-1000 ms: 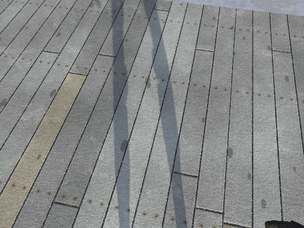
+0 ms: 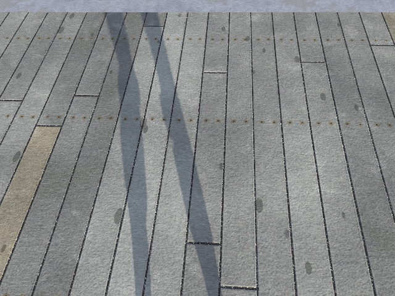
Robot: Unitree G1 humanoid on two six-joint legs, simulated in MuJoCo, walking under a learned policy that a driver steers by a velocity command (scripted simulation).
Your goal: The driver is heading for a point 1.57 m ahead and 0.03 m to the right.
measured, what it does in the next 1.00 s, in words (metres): walks ahead: left foot, then right foot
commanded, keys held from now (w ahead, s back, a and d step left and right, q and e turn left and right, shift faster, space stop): q+shift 0.04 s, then w+q+shift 0.22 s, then w+e+shift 0.36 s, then e+shift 0.34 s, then w+e+shift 0.04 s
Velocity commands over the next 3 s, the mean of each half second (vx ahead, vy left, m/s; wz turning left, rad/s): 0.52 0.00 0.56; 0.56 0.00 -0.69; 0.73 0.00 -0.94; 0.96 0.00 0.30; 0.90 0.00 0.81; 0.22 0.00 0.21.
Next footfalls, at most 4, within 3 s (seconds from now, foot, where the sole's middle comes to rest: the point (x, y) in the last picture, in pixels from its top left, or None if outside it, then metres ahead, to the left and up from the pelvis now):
0.54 left None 0.31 0.30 -0.78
0.96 right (174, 241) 0.65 0.15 -0.77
1.44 left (141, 181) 0.91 0.29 -0.77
1.86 right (244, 153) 1.03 -0.14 -0.77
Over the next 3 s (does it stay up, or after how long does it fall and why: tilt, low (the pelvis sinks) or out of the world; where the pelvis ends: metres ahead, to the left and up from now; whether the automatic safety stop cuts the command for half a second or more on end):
stays up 1.62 -0.05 -0.02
